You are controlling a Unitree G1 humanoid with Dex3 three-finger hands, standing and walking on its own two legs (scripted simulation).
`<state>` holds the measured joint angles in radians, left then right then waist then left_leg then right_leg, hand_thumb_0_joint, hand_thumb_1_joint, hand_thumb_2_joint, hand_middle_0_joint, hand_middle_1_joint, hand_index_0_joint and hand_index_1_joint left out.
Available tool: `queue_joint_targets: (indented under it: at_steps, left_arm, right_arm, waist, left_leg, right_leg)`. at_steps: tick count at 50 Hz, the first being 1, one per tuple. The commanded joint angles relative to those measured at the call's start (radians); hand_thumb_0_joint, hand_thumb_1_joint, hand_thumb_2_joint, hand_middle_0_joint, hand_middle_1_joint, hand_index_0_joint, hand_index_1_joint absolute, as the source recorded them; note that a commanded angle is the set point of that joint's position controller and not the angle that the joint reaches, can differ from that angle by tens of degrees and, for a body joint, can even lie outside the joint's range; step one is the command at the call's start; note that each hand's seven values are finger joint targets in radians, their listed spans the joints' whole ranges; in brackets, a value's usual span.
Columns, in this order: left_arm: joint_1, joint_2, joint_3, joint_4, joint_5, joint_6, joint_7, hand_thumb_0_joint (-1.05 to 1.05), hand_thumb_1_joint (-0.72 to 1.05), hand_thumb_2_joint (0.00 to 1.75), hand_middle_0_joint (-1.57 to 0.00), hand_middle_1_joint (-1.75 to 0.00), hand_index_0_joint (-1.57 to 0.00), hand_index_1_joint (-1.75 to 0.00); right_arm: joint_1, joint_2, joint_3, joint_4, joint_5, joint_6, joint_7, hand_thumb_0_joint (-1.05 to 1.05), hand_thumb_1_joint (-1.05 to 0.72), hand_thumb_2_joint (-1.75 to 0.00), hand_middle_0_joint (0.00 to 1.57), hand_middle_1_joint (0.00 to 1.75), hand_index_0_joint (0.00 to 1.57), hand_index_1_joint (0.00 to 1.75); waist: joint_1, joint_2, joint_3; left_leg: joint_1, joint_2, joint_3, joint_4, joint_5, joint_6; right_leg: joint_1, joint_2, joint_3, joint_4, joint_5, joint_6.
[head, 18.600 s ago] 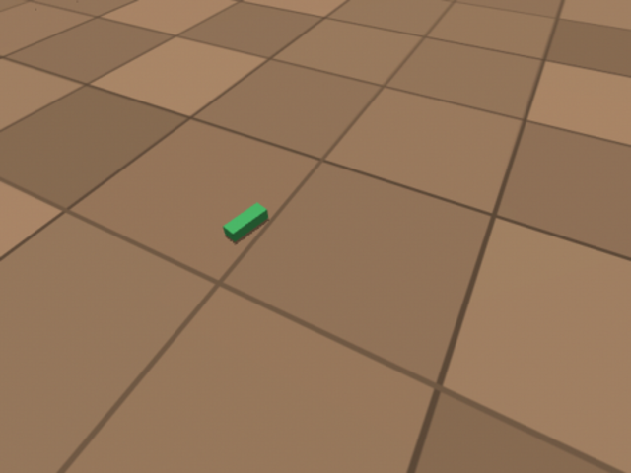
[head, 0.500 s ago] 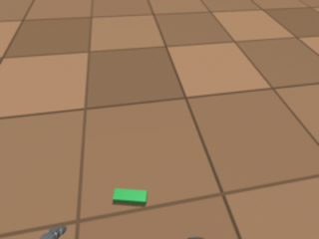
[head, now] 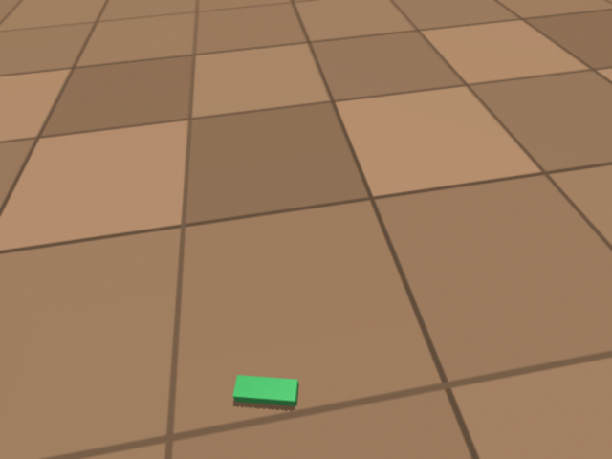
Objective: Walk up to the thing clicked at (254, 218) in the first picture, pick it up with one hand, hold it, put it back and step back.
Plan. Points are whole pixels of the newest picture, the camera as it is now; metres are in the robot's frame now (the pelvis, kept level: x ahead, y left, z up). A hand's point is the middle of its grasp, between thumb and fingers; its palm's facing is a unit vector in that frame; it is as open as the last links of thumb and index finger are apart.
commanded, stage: walk up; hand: left
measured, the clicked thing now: (266, 390) +0.45 +0.19 -0.75
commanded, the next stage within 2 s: stand in 1.96 s
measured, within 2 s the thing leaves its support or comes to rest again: neither
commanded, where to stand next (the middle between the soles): +0.08 +0.00 m, yaw -1 degrees
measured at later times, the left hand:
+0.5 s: hand (157, 457) +0.16 +0.25 -0.16, palm faces -0.03 -0.92 -0.38, open 7.4 cm
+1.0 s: hand out of the picture +0.08 +0.27 -0.16, palm faces -0.07 -0.92 -0.39, open 7.4 cm
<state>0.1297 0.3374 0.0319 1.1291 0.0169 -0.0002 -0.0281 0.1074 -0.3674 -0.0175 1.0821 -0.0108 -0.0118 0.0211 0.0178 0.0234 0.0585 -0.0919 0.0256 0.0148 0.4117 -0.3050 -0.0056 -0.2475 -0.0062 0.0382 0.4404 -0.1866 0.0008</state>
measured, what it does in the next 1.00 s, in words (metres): steps on the spot: left foot, then right foot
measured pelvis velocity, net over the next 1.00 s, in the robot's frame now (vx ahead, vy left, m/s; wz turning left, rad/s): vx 0.02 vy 0.01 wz -0.08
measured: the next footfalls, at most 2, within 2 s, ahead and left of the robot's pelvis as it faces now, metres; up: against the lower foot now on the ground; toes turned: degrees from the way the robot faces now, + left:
left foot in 0.54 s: +0.18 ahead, +0.12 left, +0.00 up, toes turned -1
right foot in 0.88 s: +0.07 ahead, -0.13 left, +0.00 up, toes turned -1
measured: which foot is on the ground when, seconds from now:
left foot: down 0.00-0.18, up 0.20-0.52, down 0.54-0.94, up 0.96-1.00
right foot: down 0.00-0.56, up 0.58-0.86, down 0.88-1.00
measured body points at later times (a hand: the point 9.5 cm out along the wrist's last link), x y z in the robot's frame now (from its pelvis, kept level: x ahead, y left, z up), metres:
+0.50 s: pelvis +0.08 +0.00 -0.01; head +0.13 -0.01 +0.43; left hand +0.16 +0.30 -0.13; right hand +0.14 -0.32 -0.14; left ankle +0.14 +0.13 -0.73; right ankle +0.07 -0.13 -0.74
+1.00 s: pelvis +0.02 +0.01 -0.02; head +0.04 +0.00 +0.43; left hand +0.08 +0.32 -0.14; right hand +0.10 -0.31 -0.14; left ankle +0.12 +0.12 -0.73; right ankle -0.03 -0.10 -0.74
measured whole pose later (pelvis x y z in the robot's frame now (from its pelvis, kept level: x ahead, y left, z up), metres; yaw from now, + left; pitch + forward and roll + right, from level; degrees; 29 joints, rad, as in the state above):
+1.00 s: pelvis +0.02 +0.01 -0.02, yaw -5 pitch -3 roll +0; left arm 0.25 0.36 0.06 0.99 0.04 0.03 -0.01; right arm 0.16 -0.39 -0.04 0.93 -0.01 0.04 0.01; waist 0.02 0.02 0.08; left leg -0.41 -0.02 -0.03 0.72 -0.38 0.00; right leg -0.15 0.02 0.06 0.62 -0.42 -0.03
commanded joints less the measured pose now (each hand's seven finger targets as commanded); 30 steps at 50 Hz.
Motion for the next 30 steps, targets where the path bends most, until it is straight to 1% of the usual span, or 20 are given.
queue_joint_targets:
  at_steps: [1,2,3,5,7,8,9,10,11,14,15,18,20,24,25,26,27,28,29,30]
  left_arm:
    - [-0.071,0.229,0.054,-0.121,0.015,-0.023,-0.009,0.00,0.90,0.90,-0.20,-0.30,-0.20,-0.30]
    - [-0.068,0.229,0.056,-0.139,0.015,-0.024,-0.009,0.00,0.90,0.90,-0.20,-0.30,-0.20,-0.30]
    - [-0.063,0.230,0.058,-0.151,0.017,-0.030,-0.009,0.00,0.90,0.90,-0.20,-0.30,-0.20,-0.30]
    - [-0.019,0.213,0.058,-0.162,0.013,-0.052,-0.012,0.00,0.90,0.90,-0.20,-0.30,-0.20,-0.30]
    - [0.111,0.216,0.072,-0.127,0.010,-0.062,-0.008,0.00,0.90,0.90,-0.20,-0.30,-0.20,-0.30]
    - [0.173,0.282,0.090,-0.110,0.019,-0.068,0.002,0.00,0.90,0.90,-0.20,-0.30,-0.20,-0.30]
    - [0.198,0.355,0.102,-0.121,0.016,-0.072,0.015,0.00,0.90,0.90,-0.20,-0.30,-0.20,-0.30]
    - [0.161,0.391,0.110,-0.148,0.017,-0.068,0.018,0.00,0.90,0.90,-0.20,-0.30,-0.20,-0.30]
    - [0.151,0.375,0.108,-0.165,0.010,-0.064,0.021,0.00,0.90,0.90,-0.20,-0.30,-0.20,-0.30]
    - [0.099,0.281,0.074,-0.197,-0.012,-0.077,0.037,0.00,0.90,0.90,-0.20,-0.30,-0.20,-0.30]
    - [0.079,0.271,0.065,-0.202,-0.012,-0.080,0.042,0.00,0.90,0.90,-0.20,-0.30,-0.20,-0.30]
    - [0.045,0.256,0.049,-0.232,-0.015,-0.073,0.060,0.00,0.90,0.90,-0.20,-0.30,-0.20,-0.30]
    - [0.007,0.260,0.046,-0.248,-0.023,-0.057,0.068,0.00,0.90,0.90,-0.20,-0.30,-0.20,-0.30]
    - [-0.027,0.278,0.055,-0.296,-0.032,-0.001,0.066,0.00,0.90,0.90,-0.20,-0.30,-0.20,-0.30]
    - [-0.043,0.281,0.054,-0.303,-0.035,0.008,0.066,0.00,0.90,0.90,-0.20,-0.30,-0.20,-0.30]
    - [-0.044,0.260,0.054,-0.307,-0.042,0.016,0.065,0.00,0.90,0.90,-0.20,-0.30,-0.20,-0.30]
    - [-0.027,0.228,0.049,-0.317,-0.057,0.024,0.065,0.00,0.90,0.90,-0.20,-0.30,-0.20,-0.30]
    - [0.002,0.199,0.045,-0.313,-0.065,0.036,0.071,0.00,0.90,0.90,-0.20,-0.30,-0.20,-0.30]
    - [0.054,0.214,0.048,-0.300,-0.051,0.051,0.083,0.00,0.90,0.90,-0.20,-0.30,-0.20,-0.30]
    - [0.054,0.224,0.048,-0.282,-0.047,0.058,0.087,0.00,0.90,0.90,-0.20,-0.30,-0.20,-0.30]
  right_arm:
    - [0.110,-0.299,-0.091,-0.054,-0.021,-0.032,-0.012,0.00,-0.90,-0.90,0.20,0.30,0.20,0.30]
    - [0.073,-0.313,-0.097,-0.080,-0.021,-0.035,-0.013,0.00,-0.90,-0.90,0.20,0.30,0.20,0.30]
    - [0.045,-0.304,-0.097,-0.099,-0.024,-0.042,-0.016,0.00,-0.90,-0.90,0.20,0.30,0.20,0.30]
    - [0.027,-0.274,-0.090,-0.121,-0.024,-0.050,-0.013,0.00,-0.90,-0.90,0.20,0.30,0.20,0.30]
    - [0.007,-0.232,-0.076,-0.151,-0.015,-0.042,-0.005,0.00,-0.90,-0.90,0.20,0.30,0.20,0.30]
    - [0.010,-0.173,-0.058,-0.175,-0.002,-0.036,-0.004,0.00,-0.90,-0.90,0.20,0.30,0.20,0.30]
    - [0.024,-0.138,-0.046,-0.193,0.000,-0.027,-0.009,0.00,-0.90,-0.90,0.20,0.30,0.20,0.30]
    - [0.048,-0.200,-0.062,-0.188,-0.009,-0.018,-0.022,0.00,-0.90,-0.90,0.20,0.30,0.20,0.30]
    - [0.071,-0.222,-0.074,-0.180,-0.012,-0.022,-0.024,0.00,-0.90,-0.90,0.20,0.30,0.20,0.30]
    - [0.141,-0.191,-0.065,-0.148,0.004,-0.010,-0.014,0.00,-0.90,-0.90,0.20,0.30,0.20,0.30]
    - [0.154,-0.178,-0.063,-0.146,0.004,-0.001,-0.015,0.00,-0.90,-0.90,0.20,0.30,0.20,0.30]
    - [0.141,-0.161,-0.061,-0.152,0.010,0.024,-0.022,0.00,-0.90,-0.90,0.20,0.30,0.20,0.30]
    - [0.131,-0.160,-0.059,-0.152,0.015,0.029,-0.027,0.00,-0.90,-0.90,0.20,0.30,0.20,0.30]
    - [0.150,-0.194,-0.073,-0.162,0.008,0.031,-0.039,0.00,-0.90,-0.90,0.20,0.30,0.20,0.30]
    - [0.168,-0.202,-0.080,-0.161,0.006,0.026,-0.040,0.00,-0.90,-0.90,0.20,0.30,0.20,0.30]
    - [0.171,-0.231,-0.089,-0.160,0.001,0.020,-0.042,0.00,-0.90,-0.90,0.20,0.30,0.20,0.30]
    - [0.143,-0.297,-0.109,-0.184,-0.005,0.017,-0.045,0.00,-0.90,-0.90,0.20,0.30,0.20,0.30]
    - [0.121,-0.317,-0.110,-0.206,-0.005,0.017,-0.045,0.00,-0.90,-0.90,0.20,0.30,0.20,0.30]
    - [0.112,-0.340,-0.115,-0.215,-0.002,0.018,-0.046,0.00,-0.90,-0.90,0.20,0.30,0.20,0.30]
    - [0.102,-0.332,-0.118,-0.222,-0.001,0.019,-0.050,0.00,-0.90,-0.90,0.20,0.30,0.20,0.30]
  waist:
    - [-0.061,0.054,0.000]
    - [-0.049,0.083,0.074]
    - [-0.039,0.052,0.119]
    - [-0.006,0.068,0.081]
    - [0.048,0.050,0.017]
    - [0.061,-0.132,0.009]
    - [0.057,-0.235,-0.011]
    - [0.049,-0.144,0.017]
    - [0.037,-0.108,0.057]
    - [-0.017,-0.098,-0.007]
    - [-0.027,-0.093,-0.031]
    - [-0.028,-0.107,-0.031]
    - [-0.031,-0.161,-0.024]
    - [-0.045,-0.204,-0.066]
    - [-0.062,-0.180,-0.091]
    - [-0.063,-0.077,-0.117]
    - [-0.054,0.060,-0.147]
    - [-0.041,0.161,-0.147]
    - [-0.040,0.162,-0.184]
    - [-0.041,0.160,-0.168]
  left_leg:
    - [0.057,0.216,-0.278,-0.237,-0.508,0.172]
    - [0.013,0.295,-0.331,-0.279,-0.453,0.209]
    - [0.011,0.309,-0.322,-0.243,-0.278,0.223]
    - [0.036,0.245,-0.194,-0.096,0.081,0.198]
    - [-0.083,0.134,-0.050,0.107,0.167,0.122]
    - [-0.267,0.033,0.033,0.333,0.087,0.067]
    - [-0.452,-0.077,0.030,0.480,-0.244,0.033]
    - [-0.417,-0.032,-0.075,0.536,-0.316,0.044]
    - [-0.411,-0.010,-0.096,0.590,-0.294,0.050]
    - [-0.381,0.027,-0.138,0.560,-0.159,0.045]
    - [-0.324,0.024,-0.131,0.530,-0.134,0.031]
    - [-0.232,0.007,-0.116,0.436,-0.067,0.010]
    - [-0.212,-0.009,-0.075,0.389,-0.016,0.004]
    - [-0.186,-0.038,-0.013,0.239,0.049,0.018]
    - [-0.139,-0.043,-0.001,0.129,0.187,0.022]
    - [-0.107,-0.001,-0.044,0.067,0.527,0.031]
    - [-0.062,0.144,-0.205,0.039,0.806,0.095]
    - [0.007,0.249,-0.357,0.011,0.974,0.183]
    - [-0.018,0.323,-0.403,0.040,0.973,0.267]
    - [-0.064,0.328,-0.439,0.027,0.900,0.287]
  right_leg:
    - [-0.231,0.006,-0.010,0.157,-0.330,-0.028]
    - [-0.268,-0.011,-0.028,0.250,-0.228,-0.019]
    - [-0.287,-0.042,-0.015,0.260,-0.206,-0.017]
    - [-0.182,-0.044,-0.036,0.090,-0.157,-0.031]
    - [0.090,-0.005,-0.024,-0.079,-0.073,-0.054]
    - [0.246,-0.120,0.178,-0.141,-0.001,-0.080]
    - [0.323,-0.300,0.483,-0.239,-0.040,-0.160]
    - [0.218,-0.388,0.554,-0.216,-0.077,-0.249]
    - [0.168,-0.378,0.512,-0.201,-0.012,-0.273]
    - [0.215,-0.257,0.222,-0.132,0.365,-0.181]
    - [0.174,-0.239,0.163,-0.108,0.474,-0.171]
    - [0.079,-0.232,0.076,-0.042,0.746,-0.168]
    - [0.055,-0.225,0.048,-0.007,0.776,-0.164]
    - [0.050,-0.198,0.043,0.155,0.656,-0.153]
    - [0.042,-0.181,0.033,0.214,0.577,-0.131]
    - [0.042,-0.124,0.011,0.288,0.418,-0.083]
    - [-0.013,-0.001,-0.021,0.426,0.202,-0.028]
    - [-0.124,0.103,-0.014,0.561,-0.309,-0.020]
    - [-0.110,0.103,0.070,0.713,-0.511,-0.025]
    - [-0.119,0.094,0.106,0.782,-0.510,-0.024]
